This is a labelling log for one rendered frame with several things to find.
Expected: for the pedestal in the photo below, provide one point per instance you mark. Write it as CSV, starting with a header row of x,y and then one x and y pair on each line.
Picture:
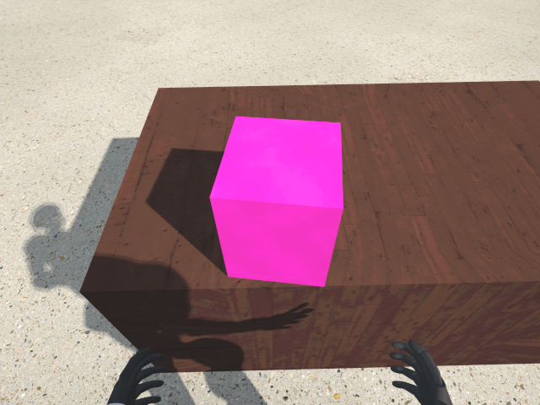
x,y
439,240

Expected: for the robot right hand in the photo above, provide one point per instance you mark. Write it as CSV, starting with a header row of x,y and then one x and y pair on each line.
x,y
430,388

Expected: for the robot left hand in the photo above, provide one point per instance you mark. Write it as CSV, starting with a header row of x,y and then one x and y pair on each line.
x,y
127,389

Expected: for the carton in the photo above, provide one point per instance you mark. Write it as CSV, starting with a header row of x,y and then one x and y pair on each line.
x,y
277,199

